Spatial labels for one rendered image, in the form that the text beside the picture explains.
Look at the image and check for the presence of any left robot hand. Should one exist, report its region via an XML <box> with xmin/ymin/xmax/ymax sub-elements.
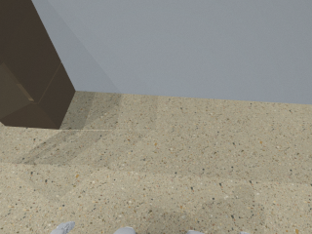
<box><xmin>50</xmin><ymin>221</ymin><xmax>75</xmax><ymax>234</ymax></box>

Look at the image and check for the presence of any cupboard door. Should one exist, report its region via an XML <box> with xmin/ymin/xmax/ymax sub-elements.
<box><xmin>0</xmin><ymin>65</ymin><xmax>31</xmax><ymax>119</ymax></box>

